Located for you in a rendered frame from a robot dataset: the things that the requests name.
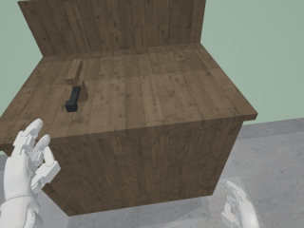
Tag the right robot hand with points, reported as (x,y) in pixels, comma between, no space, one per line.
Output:
(244,213)

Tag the left robot hand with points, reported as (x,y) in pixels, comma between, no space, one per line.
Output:
(22,166)

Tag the robot left forearm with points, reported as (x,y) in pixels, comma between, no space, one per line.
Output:
(20,212)

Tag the tap lever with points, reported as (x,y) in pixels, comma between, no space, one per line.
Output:
(71,105)

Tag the counter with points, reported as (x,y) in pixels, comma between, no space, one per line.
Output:
(157,117)

